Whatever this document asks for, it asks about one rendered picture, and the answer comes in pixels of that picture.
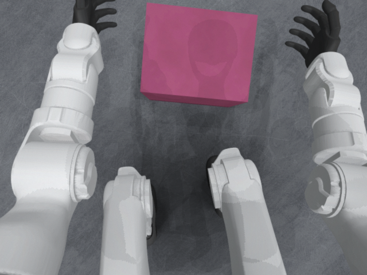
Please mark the robot right foot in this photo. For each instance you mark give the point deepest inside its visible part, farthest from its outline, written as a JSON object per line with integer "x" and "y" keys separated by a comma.
{"x": 209, "y": 165}

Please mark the robot right forearm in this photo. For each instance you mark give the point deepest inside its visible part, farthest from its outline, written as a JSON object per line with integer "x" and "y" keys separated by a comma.
{"x": 336, "y": 115}

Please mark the right robot hand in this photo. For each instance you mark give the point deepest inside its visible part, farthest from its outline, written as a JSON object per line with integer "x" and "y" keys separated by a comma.
{"x": 326, "y": 34}

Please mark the robot left forearm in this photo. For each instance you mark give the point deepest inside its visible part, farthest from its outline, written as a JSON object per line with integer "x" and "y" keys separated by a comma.
{"x": 65, "y": 115}

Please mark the robot right upper arm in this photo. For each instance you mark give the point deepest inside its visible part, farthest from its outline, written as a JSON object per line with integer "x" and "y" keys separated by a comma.
{"x": 338, "y": 192}

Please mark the robot left thigh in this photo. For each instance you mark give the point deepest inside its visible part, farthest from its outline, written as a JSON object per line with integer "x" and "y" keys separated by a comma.
{"x": 124, "y": 245}

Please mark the left robot hand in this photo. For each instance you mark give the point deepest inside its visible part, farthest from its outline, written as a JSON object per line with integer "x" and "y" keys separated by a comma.
{"x": 84, "y": 12}

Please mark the robot left upper arm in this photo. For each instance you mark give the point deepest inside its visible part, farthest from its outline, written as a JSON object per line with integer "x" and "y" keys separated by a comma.
{"x": 49, "y": 180}

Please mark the carton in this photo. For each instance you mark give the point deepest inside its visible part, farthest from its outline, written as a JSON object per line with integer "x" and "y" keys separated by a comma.
{"x": 197, "y": 56}

